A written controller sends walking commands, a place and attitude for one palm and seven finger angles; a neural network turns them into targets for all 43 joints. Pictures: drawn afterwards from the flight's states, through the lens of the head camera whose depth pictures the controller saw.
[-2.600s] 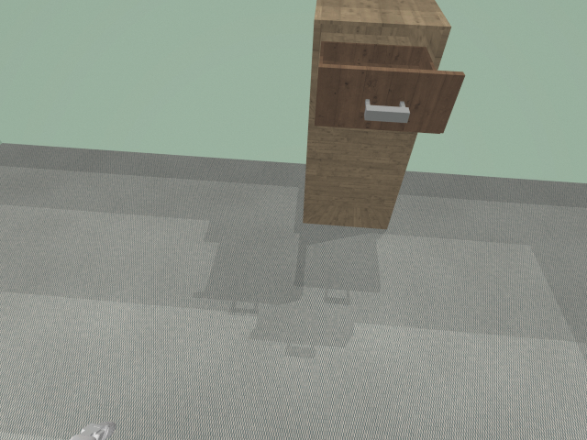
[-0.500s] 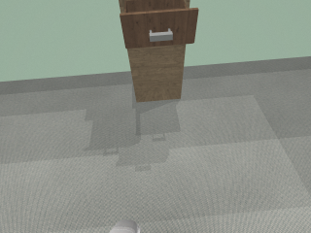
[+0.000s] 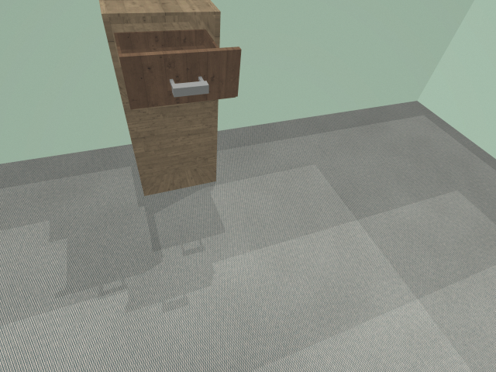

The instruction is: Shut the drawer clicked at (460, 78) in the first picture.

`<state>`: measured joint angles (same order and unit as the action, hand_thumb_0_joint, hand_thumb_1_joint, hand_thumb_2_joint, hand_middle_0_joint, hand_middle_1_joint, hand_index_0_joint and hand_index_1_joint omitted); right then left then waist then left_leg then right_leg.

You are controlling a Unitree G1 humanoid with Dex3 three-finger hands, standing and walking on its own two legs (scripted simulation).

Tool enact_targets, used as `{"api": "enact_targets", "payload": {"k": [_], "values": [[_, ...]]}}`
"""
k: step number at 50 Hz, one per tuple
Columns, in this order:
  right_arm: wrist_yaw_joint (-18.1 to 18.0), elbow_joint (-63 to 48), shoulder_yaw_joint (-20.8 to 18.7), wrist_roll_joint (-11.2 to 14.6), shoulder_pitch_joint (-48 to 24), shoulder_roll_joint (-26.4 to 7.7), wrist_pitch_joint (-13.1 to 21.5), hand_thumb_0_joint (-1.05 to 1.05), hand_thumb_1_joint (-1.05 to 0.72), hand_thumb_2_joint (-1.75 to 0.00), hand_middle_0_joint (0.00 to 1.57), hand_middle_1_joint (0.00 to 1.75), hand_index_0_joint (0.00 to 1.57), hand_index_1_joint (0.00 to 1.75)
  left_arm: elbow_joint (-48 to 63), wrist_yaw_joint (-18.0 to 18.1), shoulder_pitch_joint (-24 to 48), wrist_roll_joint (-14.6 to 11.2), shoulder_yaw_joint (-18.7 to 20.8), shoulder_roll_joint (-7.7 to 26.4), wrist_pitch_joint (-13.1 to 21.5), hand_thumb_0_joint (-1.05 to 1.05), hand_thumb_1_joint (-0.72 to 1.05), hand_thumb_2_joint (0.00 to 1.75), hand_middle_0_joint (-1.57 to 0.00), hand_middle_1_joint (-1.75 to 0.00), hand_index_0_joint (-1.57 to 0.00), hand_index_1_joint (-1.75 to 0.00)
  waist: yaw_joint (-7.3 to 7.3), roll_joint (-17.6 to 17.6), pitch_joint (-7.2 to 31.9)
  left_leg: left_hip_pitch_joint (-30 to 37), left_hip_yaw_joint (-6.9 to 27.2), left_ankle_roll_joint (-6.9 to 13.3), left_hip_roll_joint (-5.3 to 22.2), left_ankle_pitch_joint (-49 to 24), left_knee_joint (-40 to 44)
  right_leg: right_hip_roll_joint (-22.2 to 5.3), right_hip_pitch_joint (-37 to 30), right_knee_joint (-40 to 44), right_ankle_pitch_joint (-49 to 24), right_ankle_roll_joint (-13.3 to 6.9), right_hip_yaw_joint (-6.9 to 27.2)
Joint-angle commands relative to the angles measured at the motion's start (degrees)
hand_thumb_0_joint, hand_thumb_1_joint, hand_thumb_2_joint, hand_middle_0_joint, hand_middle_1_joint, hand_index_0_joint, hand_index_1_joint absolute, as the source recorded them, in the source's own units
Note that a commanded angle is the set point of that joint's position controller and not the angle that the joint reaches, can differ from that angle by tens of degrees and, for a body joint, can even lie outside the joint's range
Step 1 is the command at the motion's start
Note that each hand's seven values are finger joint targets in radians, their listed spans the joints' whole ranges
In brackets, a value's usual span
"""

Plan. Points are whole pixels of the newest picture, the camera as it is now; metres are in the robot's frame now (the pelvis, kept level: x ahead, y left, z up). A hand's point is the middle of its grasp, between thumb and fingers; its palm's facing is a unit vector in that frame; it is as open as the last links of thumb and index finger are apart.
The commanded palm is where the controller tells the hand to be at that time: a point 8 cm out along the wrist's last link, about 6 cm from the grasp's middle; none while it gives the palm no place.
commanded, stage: walk to a spot facing it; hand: left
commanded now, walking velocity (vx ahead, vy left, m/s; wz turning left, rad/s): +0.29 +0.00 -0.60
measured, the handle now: (188, 84) +0.86 +0.26 +0.02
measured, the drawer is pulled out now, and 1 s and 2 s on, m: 0.29 0.29 0.29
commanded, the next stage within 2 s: turn to face it in 1.32 s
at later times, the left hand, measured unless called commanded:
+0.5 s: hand (235, 283) +0.36 +0.05 -0.20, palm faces -0.39 -0.92 -0.10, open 7.4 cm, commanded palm none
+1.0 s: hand (215, 251) +0.44 +0.11 -0.20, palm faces -0.37 -0.91 -0.19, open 7.4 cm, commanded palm none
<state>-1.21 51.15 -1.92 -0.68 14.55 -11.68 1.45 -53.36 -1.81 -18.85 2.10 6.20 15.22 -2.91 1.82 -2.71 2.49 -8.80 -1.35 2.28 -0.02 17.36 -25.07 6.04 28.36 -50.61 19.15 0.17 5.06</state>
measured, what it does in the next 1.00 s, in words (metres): walks ahead, turning right: right foot, then left foot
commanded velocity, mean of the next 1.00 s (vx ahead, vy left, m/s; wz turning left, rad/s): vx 0.28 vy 0.00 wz -0.50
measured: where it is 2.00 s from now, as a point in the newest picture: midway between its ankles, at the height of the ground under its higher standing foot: (282, 337)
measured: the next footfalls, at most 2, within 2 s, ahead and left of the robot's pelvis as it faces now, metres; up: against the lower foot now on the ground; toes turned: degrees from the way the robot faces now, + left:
right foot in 0.46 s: +0.26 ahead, -0.16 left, +0.00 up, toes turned -26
left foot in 0.96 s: +0.54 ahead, -0.04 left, +0.00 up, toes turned -23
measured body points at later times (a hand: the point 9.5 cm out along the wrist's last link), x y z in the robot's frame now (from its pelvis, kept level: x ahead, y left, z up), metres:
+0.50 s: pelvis +0.17 -0.06 -0.04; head +0.23 -0.05 +0.40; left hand +0.38 +0.10 -0.19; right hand -0.06 -0.19 -0.15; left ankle -0.01 +0.09 -0.68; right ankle +0.23 -0.14 -0.75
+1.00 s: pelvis +0.39 -0.08 -0.02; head +0.42 -0.07 +0.43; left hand +0.46 +0.15 -0.18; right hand +0.43 -0.35 -0.13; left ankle +0.50 -0.02 -0.74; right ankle +0.23 -0.13 -0.70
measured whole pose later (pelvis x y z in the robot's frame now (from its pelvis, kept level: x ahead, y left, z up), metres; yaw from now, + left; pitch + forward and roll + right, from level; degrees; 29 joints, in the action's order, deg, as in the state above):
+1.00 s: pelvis +0.39 -0.08 -0.02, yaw -32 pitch +0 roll -1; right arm -0.1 50.6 -1.0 -1.4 3.7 -8.6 4.1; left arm -59.6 0.2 -23.9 0.7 4.5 11.6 1.4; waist 5.3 -2.3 -2.6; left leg -22.5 -7.8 1.0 4.9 12.7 -36.9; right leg 2.7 13.7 -52.2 29.5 -1.3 2.5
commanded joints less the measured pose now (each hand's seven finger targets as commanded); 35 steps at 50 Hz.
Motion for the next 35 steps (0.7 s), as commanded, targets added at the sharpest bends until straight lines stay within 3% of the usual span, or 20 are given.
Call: {"api": "enact_targets", "payload": {"k": [1, 5, 7, 11, 15, 16, 18, 19, 20, 21, 22, 23, 24, 25, 26, 28, 30, 32, 34, 35], "values": [[-1.0, -2.7, -1.1, -0.3, 1.3, -7.6, 2.6, 0.0, -0.9, -0.9, 0.2, 0.3, 0.2, 0.3, 5.0, -1.6, 3.1, 0.4, 0.8, 2.7, 2.0, 0.0, 0.9, 0.9, -0.2, -0.3, -0.2, -0.3, -0.08, 9.4, -10.4, -2.0, 9.5, -0.2, 15.0, 8.3, 17.5, -5.8, 15.2, -19.2, -8.6, 1.5, -1.4], [-1.6, 1.3, 0.0, 0.0, 10.3, -4.7, 3.7, 0.0, -0.9, -0.9, 0.2, 0.3, 0.2, 0.3, 4.8, -1.4, 5.3, 0.4, -0.3, 0.3, 1.7, 0.0, 0.9, 0.9, -0.2, -0.3, -0.2, -0.3, -1.63, 11.7, -9.6, 6.6, 2.2, -2.9, 13.3, -15.5, 12.6, -6.9, 21.3, -23.3, -12.2, 1.6, -3.3], [-1.8, 3.1, 0.2, -0.1, 13.9, -4.6, 4.1, 0.0, -0.9, -0.9, 0.2, 0.3, 0.2, 0.3, 5.2, -1.4, 7.9, 0.1, -0.9, -0.4, 1.6, 0.0, 0.9, 0.9, -0.2, -0.3, -0.2, -0.3, -2.34, 11.1, -10.4, 9.5, 0.7, -2.4, 14.6, -27.0, 10.8, -7.6, 23.5, -23.6, -11.8, 1.6, -4.7], [-2.0, 5.8, 0.6, -0.4, 18.3, -3.9, 4.3, 0.0, -0.9, -0.9, 0.2, 0.3, 0.2, 0.3, 5.9, -1.8, 13.7, -0.2, -1.8, -1.8, 1.5, 0.0, 0.9, 0.9, -0.2, -0.3, -0.2, -0.3, -3.51, 10.2, -12.3, 13.0, -2.5, -0.1, 16.1, -34.4, 10.3, -8.8, 25.8, -18.7, -11.8, 0.9, -8.2], [-2.0, 8.1, 0.3, -1.0, 21.8, -3.8, 4.0, 0.0, -0.9, -0.9, 0.2, 0.3, 0.2, 0.3, 7.5, -2.3, 21.7, -0.5, -2.9, -2.7, 2.3, 0.0, 0.9, 0.9, -0.2, -0.3, -0.2, -0.3, -6.11, 10.9, -13.1, 16.8, -6.1, 2.5, 17.2, -39.5, 9.2, -8.7, 21.6, -3.7, -9.5, -0.8, -12.6], [-1.9, 8.4, 0.1, -1.0, 21.2, -4.4, 3.8, 0.0, -0.9, -0.9, 0.2, 0.3, 0.2, 0.3, 7.6, -2.3, 21.9, -0.6, -3.0, -3.0, 2.4, 0.0, 0.9, 0.9, -0.2, -0.3, -0.2, -0.3, -5.42, 10.8, -12.8, 16.8, -8.6, 2.6, 17.2, -43.3, 8.3, -8.1, 18.4, 0.9, -8.7, -1.6, -13.6], [-1.9, 9.0, -0.3, -0.9, 21.4, -5.7, 3.6, 0.0, -0.9, -0.9, 0.2, 0.3, 0.2, 0.3, 6.7, -2.0, 20.0, -0.6, -3.0, -2.8, 3.1, 0.0, 0.9, 0.9, -0.2, -0.3, -0.2, -0.3, -4.29, 11.9, -9.8, 16.4, -12.0, 2.4, 17.2, -60.4, 1.9, -4.3, 8.2, 7.4, -5.5, -3.7, -17.2], [-1.8, 8.8, -1.0, -0.7, 19.7, -7.2, 3.6, 0.0, -0.9, -0.9, 0.2, 0.3, 0.2, 0.3, 5.5, -1.7, 15.6, -0.7, -2.6, -1.8, 3.5, 0.0, 0.9, 0.9, -0.2, -0.3, -0.2, -0.3, -2.05, 13.5, -6.5, 16.9, -13.0, 2.2, 18.2, -66.1, -2.6, -3.5, 2.8, 9.4, -5.0, -4.8, -17.1], [-1.6, 8.5, -1.3, -0.5, 19.3, -7.9, 3.6, 0.0, -0.9, -0.9, 0.2, 0.3, 0.2, 0.3, 4.2, -1.2, 11.4, -0.6, -2.0, 0.2, 3.9, 0.0, 0.9, 0.9, -0.2, -0.3, -0.2, -0.3, -0.16, 12.1, -2.9, 15.1, -12.8, 1.4, 18.5, -68.6, -9.1, -2.9, -5.2, 12.0, -4.9, -5.7, -16.7], [-1.5, 7.7, -1.5, -0.2, 17.2, -8.7, 3.6, 0.0, -0.9, -0.9, 0.2, 0.3, 0.2, 0.3, 2.1, -1.0, 4.0, -0.4, -1.2, 1.7, 4.5, 0.0, 0.9, 0.9, -0.2, -0.3, -0.2, -0.3, 3.65, 12.3, 1.1, 10.2, -13.8, 0.1, 17.7, -63.0, -18.7, -2.2, -17.1, 16.0, -7.4, -6.6, -16.4], [-0.8, 6.8, -1.3, 0.6, 16.1, -7.4, 3.4, 0.0, -0.9, -0.9, 0.2, 0.3, 0.2, 0.3, -0.4, -0.5, -4.0, -0.3, -0.1, 5.7, 5.1, 0.0, 0.9, 0.9, -0.2, -0.3, -0.2, -0.3, 7.46, 7.2, 6.4, -3.9, -13.8, -1.9, 16.8, -43.1, -34.2, -8.6, -35.9, 18.5, -12.7, -9.6, -9.3], [-0.4, 5.1, -0.8, 1.4, 17.8, -3.3, 3.6, 0.0, -0.9, -0.9, 0.2, 0.3, 0.2, 0.3, -1.3, 0.4, -9.3, -1.0, 0.9, 10.8, 5.5, 0.0, 0.9, 0.9, -0.2, -0.3, -0.2, -0.3, 7.31, -4.0, 14.0, -22.6, -12.3, -5.0, 6.6, 11.9, -54.8, -26.3, -49.7, 21.7, -17.9, -17.5, 19.0], [-0.7, 3.0, -1.2, 1.4, 12.6, -3.3, 3.7, 0.0, -0.9, -0.9, 0.2, 0.3, 0.2, 0.3, -0.8, 1.2, -8.7, -2.2, 1.4, 13.2, 4.8, 0.0, 0.9, 0.9, -0.2, -0.3, -0.2, -0.3, 7.23, -3.1, 15.0, -28.2, -3.7, -3.8, 5.0, 16.5, -63.9, -30.4, -47.9, 29.3, -17.2, -20.4, 30.4], [-0.8, 1.7, -1.8, 0.9, 8.6, -3.5, 3.5, 0.0, -0.9, -0.9, 0.2, 0.3, 0.2, 0.3, -0.1, 1.6, -4.7, -2.5, 1.4, 11.8, 4.1, 0.0, 0.9, 0.9, -0.2, -0.3, -0.2, -0.3, 5.4, 3.8, 3.6, -31.2, -0.3, -2.6, 7.6, 10.2, -64.3, -30.2, -38.0, 33.1, -11.8, -20.0, 25.3], [-0.3, 1.8, -1.6, 0.3, 8.9, -2.6, 3.4, 0.0, -0.9, -0.9, 0.2, 0.3, 0.2, 0.3, 0.7, 1.7, -1.0, -2.2, 0.7, 9.1, 4.6, 0.0, 0.9, 0.9, -0.2, -0.3, -0.2, -0.3, 2.88, 1.3, 1.1, -30.2, 0.5, -3.3, 10.0, 4.2, -61.5, -27.4, -29.9, 33.7, -11.0, -17.0, 21.0], [-0.2, 3.5, -1.6, -0.5, 8.5, -2.0, 2.0, 0.0, -0.9, -0.9, 0.2, 0.3, 0.2, 0.3, 0.9, 2.1, 3.4, -1.8, -0.8, 4.9, 5.9, 0.0, 0.9, 0.9, -0.2, -0.3, -0.2, -0.3, -1.02, 6.2, -4.3, -24.2, 0.9, -3.7, 11.6, 1.5, -54.7, -23.5, -15.2, 35.2, -15.6, -14.0, 12.2], [0.0, 4.3, -1.6, -0.8, 12.0, -0.1, 0.8, 0.0, -0.9, -0.9, 0.2, 0.3, 0.2, 0.3, 0.6, 2.4, 5.0, -0.9, -1.1, 4.0, 6.8, 0.0, 0.9, 0.9, -0.2, -0.3, -0.2, -0.3, -4.3, 6.5, -4.4, -21.7, 0.6, -4.3, 11.1, 0.9, -50.1, -20.6, -9.7, 36.0, -17.9, -13.4, 7.6], [0.3, 4.0, -1.7, -1.0, 11.7, 0.3, 0.1, 0.0, -0.9, -0.9, 0.2, 0.3, 0.2, 0.3, 0.2, 2.1, 5.1, -0.8, -1.0, 3.4, 7.1, 0.0, 0.9, 0.9, -0.2, -0.3, -0.2, -0.3, -5.16, 2.0, -4.9, -22.1, -0.5, -5.2, 10.9, -1.8, -45.1, -17.5, -7.6, 37.0, -17.0, -12.5, 3.9], [0.7, 2.2, -1.9, -1.0, 7.3, -0.3, 0.2, 0.0, -0.9, -0.9, 0.2, 0.3, 0.2, 0.3, -0.5, 1.9, 3.1, -0.9, -1.1, 2.4, 7.3, 0.0, 0.9, 0.9, -0.2, -0.3, -0.2, -0.3, -4.14, -1.8, -5.5, -24.6, -0.6, -5.8, 10.7, -5.4, -40.7, -16.2, -8.7, 37.5, -15.9, -12.2, 3.9], [1.0, 1.3, -2.0, -1.0, 5.0, -0.2, 0.5, 0.0, -0.9, -0.9, 0.2, 0.3, 0.2, 0.3, -1.1, 2.0, 2.0, -0.8, -1.2, 2.2, 7.5, 0.0, 0.9, 0.9, -0.2, -0.3, -0.2, -0.3, -3.57, -1.4, -5.7, -25.3, -0.6, -5.8, 10.5, -6.2, -37.9, -16.0, -9.9, 37.0, -17.0, -12.4, 4.6]]}}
